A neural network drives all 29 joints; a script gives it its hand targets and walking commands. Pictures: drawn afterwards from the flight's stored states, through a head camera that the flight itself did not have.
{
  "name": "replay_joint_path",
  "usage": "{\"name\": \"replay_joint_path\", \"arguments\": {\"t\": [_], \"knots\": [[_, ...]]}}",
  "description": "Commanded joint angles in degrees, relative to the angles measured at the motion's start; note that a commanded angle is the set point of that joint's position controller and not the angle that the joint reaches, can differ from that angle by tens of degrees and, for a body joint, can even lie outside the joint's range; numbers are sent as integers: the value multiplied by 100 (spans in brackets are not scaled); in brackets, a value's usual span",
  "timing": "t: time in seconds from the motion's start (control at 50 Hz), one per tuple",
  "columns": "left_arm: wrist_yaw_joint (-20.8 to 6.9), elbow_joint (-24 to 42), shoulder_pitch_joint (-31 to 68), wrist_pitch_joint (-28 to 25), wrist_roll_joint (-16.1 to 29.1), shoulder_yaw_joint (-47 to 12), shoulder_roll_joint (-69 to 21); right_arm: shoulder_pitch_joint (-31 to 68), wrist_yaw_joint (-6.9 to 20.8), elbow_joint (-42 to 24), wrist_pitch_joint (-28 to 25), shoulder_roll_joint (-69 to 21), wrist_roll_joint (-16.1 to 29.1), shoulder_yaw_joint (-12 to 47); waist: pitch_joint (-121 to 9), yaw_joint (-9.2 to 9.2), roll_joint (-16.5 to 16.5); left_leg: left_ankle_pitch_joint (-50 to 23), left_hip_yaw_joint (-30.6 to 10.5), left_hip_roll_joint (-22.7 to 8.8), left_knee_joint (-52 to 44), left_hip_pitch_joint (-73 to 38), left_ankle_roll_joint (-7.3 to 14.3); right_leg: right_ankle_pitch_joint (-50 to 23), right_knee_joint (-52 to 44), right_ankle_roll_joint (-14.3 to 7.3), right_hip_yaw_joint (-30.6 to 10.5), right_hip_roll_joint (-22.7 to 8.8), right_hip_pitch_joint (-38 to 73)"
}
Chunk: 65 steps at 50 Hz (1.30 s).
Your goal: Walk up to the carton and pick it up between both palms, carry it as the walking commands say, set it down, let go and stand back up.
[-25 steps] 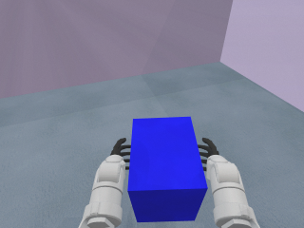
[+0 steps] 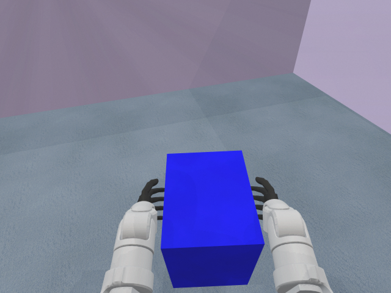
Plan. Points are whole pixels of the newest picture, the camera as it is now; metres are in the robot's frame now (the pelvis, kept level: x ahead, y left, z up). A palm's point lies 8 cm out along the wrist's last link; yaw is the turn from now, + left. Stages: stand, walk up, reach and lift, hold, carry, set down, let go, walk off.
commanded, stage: reach and lift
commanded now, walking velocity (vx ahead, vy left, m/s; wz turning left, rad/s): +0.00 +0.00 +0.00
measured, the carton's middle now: (207, 219) +0.31 +0.00 -0.02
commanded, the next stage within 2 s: hold in 0.52 s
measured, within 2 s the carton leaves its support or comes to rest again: neither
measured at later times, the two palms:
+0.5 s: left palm (147, 212) +0.28 +0.13 +0.05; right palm (276, 215) +0.28 -0.14 +0.04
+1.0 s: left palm (146, 216) +0.27 +0.13 +0.05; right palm (276, 217) +0.27 -0.14 +0.04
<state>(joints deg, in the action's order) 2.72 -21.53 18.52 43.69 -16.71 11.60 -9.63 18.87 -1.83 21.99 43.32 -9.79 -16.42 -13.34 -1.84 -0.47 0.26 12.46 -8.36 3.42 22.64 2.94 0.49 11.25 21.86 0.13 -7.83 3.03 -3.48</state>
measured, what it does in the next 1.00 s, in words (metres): stands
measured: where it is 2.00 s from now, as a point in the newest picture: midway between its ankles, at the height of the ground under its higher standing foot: outside the picture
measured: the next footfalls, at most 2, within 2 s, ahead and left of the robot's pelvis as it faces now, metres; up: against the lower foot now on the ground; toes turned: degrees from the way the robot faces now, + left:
none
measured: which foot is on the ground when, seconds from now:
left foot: down 0.00-1.00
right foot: down 0.00-1.00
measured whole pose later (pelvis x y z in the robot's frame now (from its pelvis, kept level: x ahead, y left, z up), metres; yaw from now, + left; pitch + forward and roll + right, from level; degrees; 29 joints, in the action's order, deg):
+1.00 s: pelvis -0.01 +0.00 +0.00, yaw +0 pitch -8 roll +0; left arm 2.2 -19.2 16.6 44.8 -15.3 9.2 -9.1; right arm 15.8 -1.5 19.1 44.4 -8.9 -15.2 -11.6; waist -1.6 -0.5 0.1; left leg 12.1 -7.9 3.5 23.4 3.2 0.3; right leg 11.4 23.6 0.0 -7.2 2.8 -4.2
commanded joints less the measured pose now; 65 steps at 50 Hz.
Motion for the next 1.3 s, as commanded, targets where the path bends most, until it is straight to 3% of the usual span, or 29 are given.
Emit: {"name": "replay_joint_path", "arguments": {"t": [0.0,0.06,0.08,0.16,0.18,0.26,0.32,0.34,0.38,0.4,0.42,0.46,0.5,0.62,0.66,0.72,0.74,0.76,0.84,0.94,0.96,0.98,1.02,1.04,1.06,1.08,1.1,1.12,1.28], "knots": [[-1556,413,2999,-334,1628,-2843,-5839,3105,1395,-569,-296,-5780,1685,3056,-1202,9,168,-1319,357,177,-266,-258,-184,-1242,-232,56,298,154,297],[-1591,414,3315,-390,1756,-2868,-5735,3224,1416,-316,-315,-5805,1682,3104,-1217,71,-218,-1101,239,86,-241,-226,-141,-984,-176,95,320,174,116],[-1580,477,3224,-358,1770,-2962,-5969,3487,1445,-702,-368,-5806,1851,3244,-1500,5,89,-1118,264,138,-176,-219,-161,-986,-129,37,274,150,282],[-1520,703,3131,-416,1785,-3088,-5864,3278,1468,-742,-359,-5784,1873,3249,-1502,29,-75,-1419,220,97,-186,-340,-168,-1203,-117,80,310,185,128],[-1530,642,3196,-361,1726,-3052,-5834,2978,1441,-474,-353,-5796,1795,3155,-1454,76,340,-1410,253,158,-175,-285,-220,-1294,-89,20,263,159,221],[-1523,651,2852,-343,1834,-3205,-6008,2899,1467,-798,-323,-5732,1823,3327,-1693,61,183,-1658,229,145,-187,-438,-250,-1355,-136,15,309,206,211],[-1505,478,2912,-340,1694,-2942,-5814,3180,1510,-655,-269,-5680,1804,3159,-1082,29,-105,-713,185,75,-282,-224,-130,-539,-194,35,314,164,-72],[-1529,371,2889,-264,1627,-2832,-5790,2977,1512,-434,-223,-5770,1742,3050,-1102,-20,146,-661,263,129,-301,-175,-136,-529,-249,2,299,124,16],[-1555,460,2816,-323,1694,-2798,-5835,3330,1504,-806,-243,-5783,1790,3326,-1254,-79,-472,-652,247,103,-269,-222,-58,-425,-255,80,327,162,41],[-1545,282,2891,-268,1558,-2701,-5783,3235,1497,-531,-218,-5842,1803,3194,-1116,-147,25,-432,317,166,-318,-111,-83,-312,-247,43,305,100,75],[-1560,514,2886,-334,1764,-2892,-5867,3104,1474,-566,-217,-5951,1755,3286,-1220,7,-459,-658,268,94,-248,-303,-43,-479,-230,70,303,147,-36],[-1582,541,3010,-294,1627,-2843,-5712,2874,1498,-385,-199,-5901,1716,3125,-890,-45,-3,-640,314,159,-320,-60,-96,-535,-261,51,317,113,-46],[-1587,331,2712,-229,1683,-2813,-5898,3058,1484,-602,-178,-5834,1747,3165,-897,-12,-221,-731,270,86,-310,-248,-71,-522,-265,42,309,138,-81],[-1606,708,2903,-312,1798,-3171,-5903,2936,1478,-679,-268,-5935,1880,3302,-1334,55,129,-847,293,167,-224,-230,-123,-742,-190,24,306,125,72],[-1611,805,2814,-349,1825,-3167,-5878,3271,1466,-1089,-290,-5954,1982,3539,-1582,-4,-274,-981,270,183,-187,-236,-61,-858,-198,114,275,128,224],[-1594,739,2911,-299,1772,-3144,-5830,2929,1463,-786,-241,-5886,1894,3342,-1175,10,214,-519,293,167,-221,-98,-97,-446,-153,19,274,95,36],[-1603,694,2740,-325,1817,-3090,-5837,2980,1469,-796,-239,-6020,1931,3471,-1338,-18,-257,-620,263,148,-212,-230,-46,-493,-207,72,285,109,36],[-1614,670,3003,-319,1777,-3104,-5851,2898,1510,-604,-235,-5916,1854,3301,-1159,27,126,-325,254,115,-242,-93,-75,-227,-152,5,311,102,-82],[-1619,595,2881,-251,1712,-2872,-5686,2852,1495,-428,-151,-5929,1736,3127,-782,-32,-262,-310,274,97,-324,-54,-19,-197,-260,63,322,97,-104],[-1606,646,2736,-236,1764,-3023,-5872,2737,1467,-606,-157,-5943,1817,3311,-1148,-22,-42,-725,286,160,-251,-246,-70,-597,-180,15,287,109,55],[-1604,794,2847,-266,1839,-3048,-5875,2844,1451,-742,-170,-5909,1810,3284,-1186,11,-302,-747,293,110,-258,-158,-54,-582,-189,52,332,158,43],[-1603,892,2947,-265,1783,-3138,-5814,2831,1481,-780,-205,-5917,1916,3351,-1150,-40,160,-870,296,155,-232,-139,-94,-817,-125,6,307,115,80],[-1609,723,2865,-243,1842,-3099,-5927,2954,1482,-783,-196,-5879,1860,3267,-1044,19,-184,-374,310,123,-272,-103,-54,-255,-171,22,328,148,3],[-1621,701,2911,-235,1815,-3196,-6034,3252,1474,-1004,-258,-5815,1951,3276,-1154,11,282,-408,315,173,-237,-36,-93,-357,-145,-28,268,120,93],[-1584,668,2726,-247,1818,-3017,-5876,2873,1469,-726,-180,-5837,1853,3269,-1040,-3,-282,-471,287,112,-234,-132,-45,-285,-202,22,309,147,-30],[-1592,715,2905,-256,1699,-2999,-5779,2987,1478,-774,-221,-5863,1876,3285,-1110,-60,96,-471,300,172,-218,-57,-68,-360,-189,-2,278,105,43],[-1592,774,2783,-279,1769,-3068,-5890,3221,1482,-1063,-242,-5890,1946,3482,-1195,-59,-262,-533,294,153,-209,-230,-42,-380,-206,46,303,142,-32],[-1587,756,2754,-251,1752,-2967,-5825,2995,1477,-921,-200,-5932,1947,3436,-1209,-121,65,-627,321,174,-184,-79,-34,-518,-155,28,259,91,111],[-1584,753,2497,-232,1745,-3069,-5876,2874,1435,-1087,-213,-5771,1913,3437,-1144,-39,-116,-976,251,140,-224,-179,-77,-793,-152,33,313,144,84]]}}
